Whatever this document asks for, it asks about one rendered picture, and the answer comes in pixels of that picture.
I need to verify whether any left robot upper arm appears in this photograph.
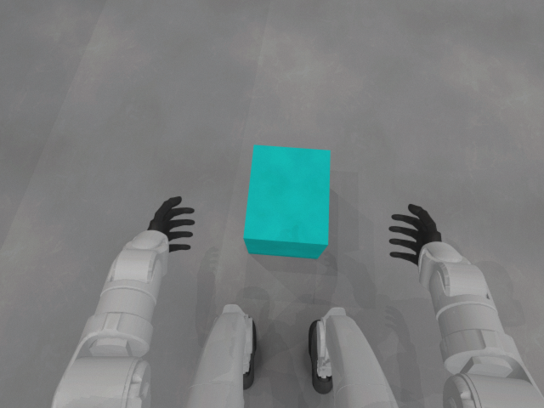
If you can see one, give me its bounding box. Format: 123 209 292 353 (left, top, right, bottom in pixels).
55 356 151 408

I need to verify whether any right robot hand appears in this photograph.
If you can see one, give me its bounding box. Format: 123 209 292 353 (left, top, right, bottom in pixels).
388 204 442 267

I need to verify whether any left robot forearm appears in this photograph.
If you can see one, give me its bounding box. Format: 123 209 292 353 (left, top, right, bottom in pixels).
51 230 169 408

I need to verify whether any right robot upper arm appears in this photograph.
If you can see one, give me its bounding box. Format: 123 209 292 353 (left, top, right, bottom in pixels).
443 372 544 408

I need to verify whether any robot right thigh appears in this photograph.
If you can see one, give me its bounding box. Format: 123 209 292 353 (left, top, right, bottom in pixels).
316 315 399 408

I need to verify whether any right robot forearm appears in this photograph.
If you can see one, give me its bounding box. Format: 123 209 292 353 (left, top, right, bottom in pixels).
418 241 544 400

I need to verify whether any robot left thigh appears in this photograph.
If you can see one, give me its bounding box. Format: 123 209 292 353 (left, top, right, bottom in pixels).
183 312 252 408

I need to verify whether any left robot hand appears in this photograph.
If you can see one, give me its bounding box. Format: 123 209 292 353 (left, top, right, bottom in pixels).
147 196 195 252

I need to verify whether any robot thigh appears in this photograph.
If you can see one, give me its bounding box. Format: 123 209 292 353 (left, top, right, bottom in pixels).
183 312 252 408
316 315 399 408

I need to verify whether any carton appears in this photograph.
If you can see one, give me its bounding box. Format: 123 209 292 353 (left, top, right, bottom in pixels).
243 145 331 259

